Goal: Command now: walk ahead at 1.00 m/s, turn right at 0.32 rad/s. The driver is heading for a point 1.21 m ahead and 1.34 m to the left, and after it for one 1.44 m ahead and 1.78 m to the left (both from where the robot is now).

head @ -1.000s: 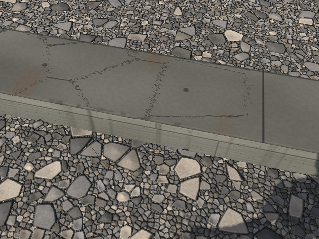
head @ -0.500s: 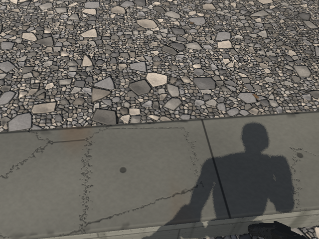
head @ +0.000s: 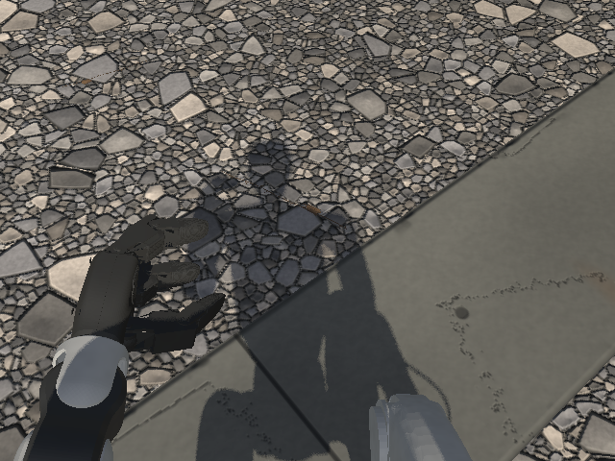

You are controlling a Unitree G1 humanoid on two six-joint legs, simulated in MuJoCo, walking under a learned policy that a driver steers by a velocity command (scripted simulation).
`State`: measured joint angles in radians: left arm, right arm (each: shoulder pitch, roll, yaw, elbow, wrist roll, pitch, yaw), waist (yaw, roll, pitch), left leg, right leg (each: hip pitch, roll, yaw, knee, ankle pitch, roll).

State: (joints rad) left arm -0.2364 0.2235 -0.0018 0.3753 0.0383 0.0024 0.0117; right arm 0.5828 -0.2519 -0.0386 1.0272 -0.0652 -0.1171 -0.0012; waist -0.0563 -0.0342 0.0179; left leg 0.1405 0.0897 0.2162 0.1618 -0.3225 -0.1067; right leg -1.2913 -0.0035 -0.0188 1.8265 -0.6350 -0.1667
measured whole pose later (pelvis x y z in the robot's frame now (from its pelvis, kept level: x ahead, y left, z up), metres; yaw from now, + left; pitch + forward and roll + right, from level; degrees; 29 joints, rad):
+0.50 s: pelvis +0.46 +0.00 +0.17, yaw +12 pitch +1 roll +0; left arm 0.47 0.25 0.06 0.93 0.01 -0.13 0.03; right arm 0.05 -0.26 -0.05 0.65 0.00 -0.02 0.07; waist 0.04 0.03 -0.01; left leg -0.67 -0.03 0.18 0.73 0.15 0.15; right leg 0.23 0.02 -0.29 0.25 -0.37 0.01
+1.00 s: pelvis +0.90 +0.09 +0.14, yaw +42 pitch +2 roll -1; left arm 0.03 0.27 0.01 0.59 0.06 -0.10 0.01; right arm 0.43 -0.37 -0.10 0.82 0.00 -0.05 0.00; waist -0.11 0.03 0.00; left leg -0.18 -0.12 -0.21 1.12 -0.44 0.10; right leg -0.42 -0.02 0.06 0.58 -0.24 0.06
